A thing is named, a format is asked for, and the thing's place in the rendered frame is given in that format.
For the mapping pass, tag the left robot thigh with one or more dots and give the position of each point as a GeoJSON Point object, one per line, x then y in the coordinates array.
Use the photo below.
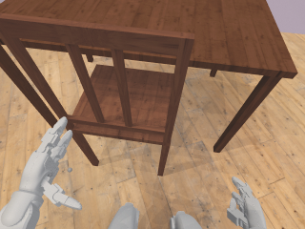
{"type": "Point", "coordinates": [126, 217]}

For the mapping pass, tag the chair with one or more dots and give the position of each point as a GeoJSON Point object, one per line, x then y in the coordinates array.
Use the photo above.
{"type": "Point", "coordinates": [117, 102]}

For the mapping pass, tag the robot right hand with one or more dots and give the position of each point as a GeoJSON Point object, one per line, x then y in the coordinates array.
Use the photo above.
{"type": "Point", "coordinates": [250, 213]}

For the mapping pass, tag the table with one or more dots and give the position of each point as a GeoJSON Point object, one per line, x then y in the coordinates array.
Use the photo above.
{"type": "Point", "coordinates": [238, 36]}

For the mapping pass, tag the robot left hand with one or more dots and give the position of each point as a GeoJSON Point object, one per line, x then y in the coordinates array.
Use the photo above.
{"type": "Point", "coordinates": [43, 161]}

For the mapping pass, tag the left robot forearm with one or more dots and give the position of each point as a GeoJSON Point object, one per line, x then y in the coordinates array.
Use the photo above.
{"type": "Point", "coordinates": [22, 211]}

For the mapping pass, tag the robot left shin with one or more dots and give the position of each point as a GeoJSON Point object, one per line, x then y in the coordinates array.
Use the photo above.
{"type": "Point", "coordinates": [128, 204]}

